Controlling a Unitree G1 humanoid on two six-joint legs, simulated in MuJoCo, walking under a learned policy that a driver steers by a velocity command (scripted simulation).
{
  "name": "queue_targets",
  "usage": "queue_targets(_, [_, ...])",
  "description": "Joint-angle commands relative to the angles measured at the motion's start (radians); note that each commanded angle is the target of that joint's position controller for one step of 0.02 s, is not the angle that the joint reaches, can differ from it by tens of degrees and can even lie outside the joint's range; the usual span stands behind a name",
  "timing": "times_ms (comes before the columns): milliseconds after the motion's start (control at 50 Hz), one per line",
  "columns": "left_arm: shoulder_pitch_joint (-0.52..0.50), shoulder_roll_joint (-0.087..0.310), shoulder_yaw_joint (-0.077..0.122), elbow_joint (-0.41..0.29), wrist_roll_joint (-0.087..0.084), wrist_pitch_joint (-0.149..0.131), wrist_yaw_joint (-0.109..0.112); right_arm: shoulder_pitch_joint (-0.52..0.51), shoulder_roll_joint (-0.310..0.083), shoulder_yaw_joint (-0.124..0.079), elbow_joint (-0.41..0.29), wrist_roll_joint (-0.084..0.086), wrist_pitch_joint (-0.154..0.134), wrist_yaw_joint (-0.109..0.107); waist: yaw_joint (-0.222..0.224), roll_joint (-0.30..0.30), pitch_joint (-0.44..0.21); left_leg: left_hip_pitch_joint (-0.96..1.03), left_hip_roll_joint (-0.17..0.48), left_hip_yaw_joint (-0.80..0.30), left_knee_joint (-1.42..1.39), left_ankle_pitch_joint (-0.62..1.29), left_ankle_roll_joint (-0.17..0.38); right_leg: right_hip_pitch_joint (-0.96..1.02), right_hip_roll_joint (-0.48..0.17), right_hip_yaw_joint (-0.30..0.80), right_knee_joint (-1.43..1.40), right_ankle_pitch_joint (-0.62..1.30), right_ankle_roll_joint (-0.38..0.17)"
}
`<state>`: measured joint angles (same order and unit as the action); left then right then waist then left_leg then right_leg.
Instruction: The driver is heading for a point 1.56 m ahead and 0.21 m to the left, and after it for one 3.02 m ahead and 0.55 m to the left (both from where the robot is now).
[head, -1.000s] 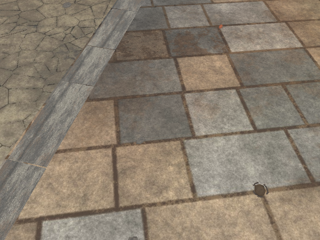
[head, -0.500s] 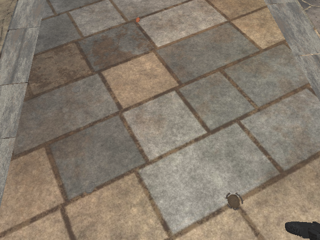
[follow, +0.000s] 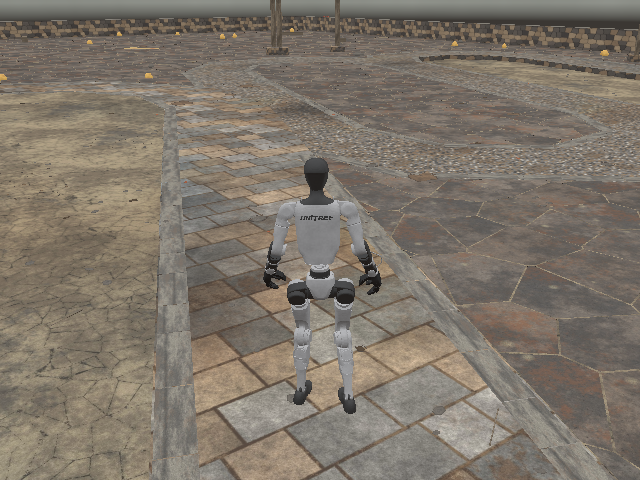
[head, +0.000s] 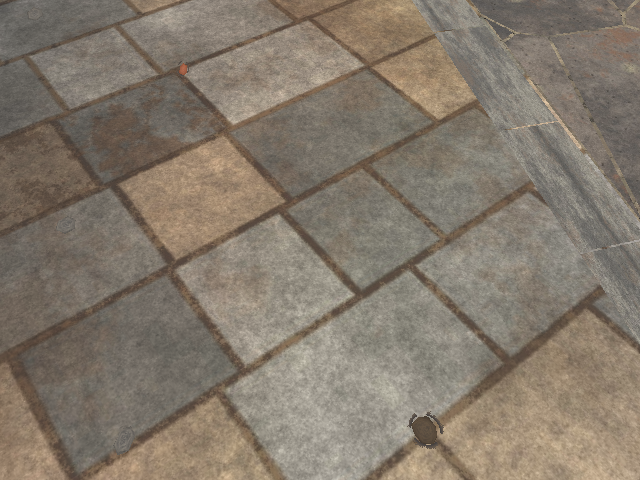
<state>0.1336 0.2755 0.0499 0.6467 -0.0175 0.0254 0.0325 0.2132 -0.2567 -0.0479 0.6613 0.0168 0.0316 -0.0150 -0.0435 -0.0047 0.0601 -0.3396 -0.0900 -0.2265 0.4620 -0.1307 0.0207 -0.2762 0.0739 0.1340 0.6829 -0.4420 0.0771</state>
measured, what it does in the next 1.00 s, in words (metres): steps on the spot: right foot, then left foot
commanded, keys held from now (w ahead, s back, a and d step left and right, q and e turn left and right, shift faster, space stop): q+shift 0.36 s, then shift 0.06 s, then e+shift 0.24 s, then w+e+shift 0.34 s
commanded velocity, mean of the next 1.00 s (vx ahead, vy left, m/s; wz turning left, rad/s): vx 0.16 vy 0.00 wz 0.10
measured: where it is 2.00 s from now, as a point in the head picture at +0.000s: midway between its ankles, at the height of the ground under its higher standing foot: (382, 295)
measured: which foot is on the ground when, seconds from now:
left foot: down 0.00-0.08, up 0.10-0.48, down 0.50-1.00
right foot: up 0.00-0.06, down 0.08-0.52, up 0.54-1.00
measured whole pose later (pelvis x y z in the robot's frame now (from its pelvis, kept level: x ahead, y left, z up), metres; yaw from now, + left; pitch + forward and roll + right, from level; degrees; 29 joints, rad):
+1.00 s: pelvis +0.08 +0.04 +0.00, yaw +4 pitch +1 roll +2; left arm 0.24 0.29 0.08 0.68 -0.04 0.02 -0.02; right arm 0.31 -0.31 -0.10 0.78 -0.01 -0.06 -0.02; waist -0.01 0.03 -0.03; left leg 0.02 0.08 0.36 0.26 -0.27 -0.04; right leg -0.69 -0.17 -0.01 1.06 -0.18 0.02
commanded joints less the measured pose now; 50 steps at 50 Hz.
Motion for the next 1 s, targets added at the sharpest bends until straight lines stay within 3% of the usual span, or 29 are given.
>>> queue_targets(20, [0.036, 0.103, 0.039, -0.04, -0.01, -0.04, -0.008, -0.03, -0.211, -0.075, -0.079, 0.016, -0.001, -0.018, 0.034, 0.218, -0.167, 0.247, 0.203, -0.376, -0.144, 0.039, 0.155, -0.028, 0.03, -0.003, -0.171, 0.052, -0.032])
queue_targets(60, [0.113, 0.112, 0.049, 0.006, -0.009, -0.049, -0.015, -0.06, -0.201, -0.079, -0.089, 0.033, 0.009, -0.028, 0.079, 0.195, -0.183, 0.147, 0.152, -0.344, -0.117, -0.035, 0.103, 0.149, -0.003, -0.022, -0.38, 0.235, -0.068])
queue_targets(80, [0.134, 0.148, 0.06, 0.017, 0.001, -0.046, -0.012, -0.04, -0.17, -0.071, -0.091, 0.031, 0.012, -0.031, 0.073, 0.141, -0.206, 0.005, 0.099, -0.285, -0.037, -0.172, 0.055, 0.305, -0.111, 0.03, -0.393, 0.286, -0.106])
queue_targets(100, [0.098, 0.228, 0.074, 0.006, 0.036, -0.037, -0.011, -0.018, -0.114, -0.058, -0.112, 0.025, 0.007, -0.025, 0.034, -0.152, -0.168, -0.222, -0.04, -0.082, 0.182, -0.37, 0.001, 0.354, -0.327, 0.249, -0.393, 0.395, -0.227])
queue_targets(120, [0.023, 0.206, 0.071, -0.017, 0.081, -0.041, -0.018, -0.006, -0.185, -0.084, -0.116, 0.019, -0.007, -0.019, 0.03, -0.234, -0.112, -0.317, -0.029, 0.007, 0.391, -0.459, -0.043, 0.236, -0.47, 0.326, -0.402, 0.583, -0.319])
queue_targets(140, [-0.038, 0.151, 0.055, -0.039, 0.075, -0.047, -0.011, 0.017, -0.244, -0.103, -0.092, 0.011, -0.007, -0.013, 0.008, -0.157, -0.098, -0.303, 0.029, 0.033, 0.542, -0.405, -0.069, 0.205, -0.45, 0.237, -0.388, 0.631, -0.315])
queue_targets(160, [-0.08, 0.107, 0.043, -0.047, 0.058, -0.049, -0.002, 0.046, -0.236, -0.106, -0.066, 0.008, 0.002, -0.012, -0.008, -0.113, -0.096, -0.296, 0.033, 0.05, 0.611, -0.338, -0.08, 0.193, -0.373, 0.136, -0.368, 0.623, -0.27])
queue_targets(180, [-0.09, 0.088, 0.036, -0.05, 0.039, -0.048, 0.006, 0.07, -0.205, -0.1, -0.051, 0.002, 0.015, -0.015, -0.007, -0.113, -0.095, -0.321, 0.039, 0.062, 0.691, -0.287, -0.094, 0.211, -0.331, 0.072, -0.346, 0.639, -0.246])
queue_targets(200, [-0.089, 0.085, 0.031, -0.047, 0.028, -0.045, 0.01, 0.079, -0.179, -0.09, -0.052, 0.001, 0.023, -0.01, -0.001, -0.125, -0.078, -0.349, 0.056, 0.084, 0.76, -0.258, -0.109, 0.207, -0.316, 0.018, -0.332, 0.717, -0.245])
queue_targets(240, [-0.046, 0.102, 0.033, -0.041, 0.034, -0.034, 0.018, 0.016, -0.153, -0.073, -0.09, 0.013, 0.024, 0.001, 0.036, -0.124, -0.05, -0.391, 0.1, 0.158, 0.737, -0.201, -0.133, 0.216, -0.298, -0.057, -0.344, 0.748, -0.265])
queue_targets(280, [0.012, 0.125, 0.04, -0.028, 0.04, -0.019, 0.022, -0.059, -0.135, -0.058, -0.134, 0.016, 0.018, 0.014, 0.087, -0.124, -0.047, -0.426, 0.138, 0.198, 0.648, -0.172, -0.151, 0.279, -0.316, -0.074, -0.346, 0.749, -0.286])
queue_targets(340, [0.033, 0.176, 0.056, -0.018, 0.036, -0.007, 0.013, -0.093, -0.113, -0.04, -0.174, 0.01, 0.013, 0.036, 0.108, -0.126, -0.061, -0.373, 0.174, 0.234, 0.522, -0.181, -0.144, 0.299, -0.353, -0.114, -0.344, 0.75, -0.296])
queue_targets(400, [0.024, 0.212, 0.069, -0.007, 0.019, -0.01, -0.006, -0.093, -0.112, -0.037, -0.189, 0.003, 0.014, 0.043, 0.096, -0.121, -0.074, -0.229, 0.155, 0.281, 0.389, -0.204, -0.11, 0.231, -0.363, -0.161, -0.323, 0.783, -0.288])
queue_targets(460, [0.034, 0.216, 0.068, 0.022, -0.019, -0.028, -0.027, -0.073, -0.112, -0.04, -0.19, 0.0, 0.021, 0.037, 0.067, -0.131, -0.097, -0.084, 0.099, 0.285, 0.194, -0.216, -0.052, 0.219, -0.369, -0.14, -0.25, 0.798, -0.27])
queue_targets(480, [0.018, 0.202, 0.059, 0.033, -0.032, -0.034, -0.031, -0.028, -0.112, -0.043, -0.172, -0.003, 0.019, 0.033, 0.027, -0.119, -0.117, 0.031, 0.076, 0.281, 0.04, -0.109, -0.017, 0.189, -0.345, -0.151, -0.189, 0.767, -0.242])
queue_targets(500, [0.053, 0.152, 0.037, 0.06, -0.027, -0.046, -0.038, 0.025, -0.144, -0.051, -0.152, -0.012, 0.014, 0.023, -0.001, -0.054, -0.157, 0.231, 0.087, 0.241, -0.106, 0.116, 0.017, 0.099, -0.297, -0.191, -0.099, 0.71, -0.184])
queue_targets(520, [0.063, 0.057, -0.008, 0.039, 0.028, -0.061, -0.046, 0.107, -0.202, -0.051, -0.147, -0.039, 0.009, 0.004, -0.012, 0.118, -0.308, 0.554, 0.315, 0.005, -0.053, 0.574, 0.074, -0.097, -0.231, -0.224, 0.061, 0.327, -0.096])
queue_targets(540, [0.111, 0.008, -0.028, 0.05, 0.038, -0.062, -0.057, 0.054, -0.176, -0.029, -0.142, -0.065, -0.005, -0.002, 0.028, 0.269, -0.389, 0.528, 0.537, -0.147, -0.017, 0.756, 0.276, -0.185, -0.175, -0.158, 0.185, -0.242, -0.029])
queue_targets(560, [0.054, 0.129, 0.008, 0.067, 0.006, -0.045, -0.052, 0.05, -0.107, -0.016, -0.137, -0.062, -0.019, 0.008, -0.032, 0.138, -0.361, 0.428, 0.494, -0.068, -0.035, 0.654, 0.303, -0.159, -0.179, -0.073, 0.284, -0.283, -0.004])
queue_targets(580, [0.034, 0.162, 0.024, 0.051, -0.019, -0.035, -0.049, 0.001, -0.143, -0.025, -0.122, -0.053, -0.027, 0.009, -0.007, 0.155, -0.257, 0.378, 0.436, 0.017, -0.045, 0.559, 0.265, -0.227, -0.166, -0.084, 0.344, -0.262, -0.001])
queue_targets(600, [0.052, 0.167, 0.033, 0.069, -0.022, -0.023, -0.033, -0.043, -0.19, -0.044, -0.119, -0.042, -0.026, 0.004, 0.005, 0.146, -0.206, 0.34, 0.4, 0.065, -0.073, 0.426, 0.227, -0.271, -0.161, -0.095, 0.379, -0.209, 0.002])
queue_targets(620, [0.075, 0.184, 0.044, 0.08, -0.013, -0.006, -0.017, -0.079, -0.199, -0.049, -0.118, -0.031, -0.026, -0.003, 0.017, 0.158, -0.154, 0.265, 0.395, 0.101, -0.104, 0.361, 0.213, -0.271, -0.154, -0.093, 0.422, -0.141, 0.015])
queue_targets(660, [0.145, 0.173, 0.054, 0.098, -0.014, 0.022, 0.001, -0.126, -0.16, -0.04, -0.117, -0.042, -0.027, -0.016, 0.052, 0.158, -0.122, 0.157, 0.385, 0.182, -0.152, 0.29, 0.211, -0.234, -0.131, -0.119, 0.528, -0.049, 0.039])
queue_targets(700, [0.145, 0.15, 0.054, 0.075, -0.015, 0.025, -0.001, -0.083, -0.129, -0.039, -0.093, -0.027, -0.04, -0.023, 0.03, 0.187, -0.125, 0.191, 0.403, 0.157, -0.272, -0.276, 0.184, -0.325, -0.175, -0.137, 0.535, 0.064, 0.032])
queue_targets(740, [0.087, 0.151, 0.06, 0.032, -0.01, 0.012, -0.01, -0.043, -0.132, -0.043, -0.06, -0.023, -0.065, -0.029, 0.012, 0.176, -0.09, 0.243, 0.44, 0.097, -0.345, -0.506, 0.159, -0.428, -0.201, -0.124, 0.514, 0.126, 0.01])
queue_targets(840, [0.077, 0.099, 0.059, -0.002, -0.014, -0.02, -0.035, 0.0, -0.148, -0.064, -0.007, -0.023, -0.111, -0.027, 0.032, 0.109, -0.038, 0.367, 0.485, 0.165, -0.396, -0.492, 0.145, -0.574, -0.238, -0.098, 0.445, 0.198, -0.036])
queue_targets(1000, [0.025, 0.052, 0.031, -0.058, -0.03, -0.02, -0.062, 0.007, -0.193, -0.087, 0.043, -0.021, -0.116, -0.003, 0.051, 0.076, 0.061, 0.369, 0.487, 0.395, -0.421, -0.378, 0.12, -0.597, -0.291, -0.132, 0.352, 0.28, -0.081])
